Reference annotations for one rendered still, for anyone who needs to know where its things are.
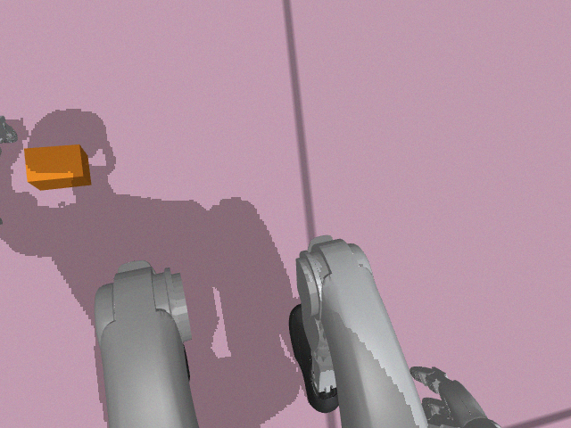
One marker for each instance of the small box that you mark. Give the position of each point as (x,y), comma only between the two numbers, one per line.
(57,167)

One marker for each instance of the right robot foot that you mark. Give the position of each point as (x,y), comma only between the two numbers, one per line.
(321,401)

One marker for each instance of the right robot hand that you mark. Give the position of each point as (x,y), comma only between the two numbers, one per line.
(457,406)

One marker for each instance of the left robot hand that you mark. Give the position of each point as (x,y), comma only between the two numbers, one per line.
(7,135)

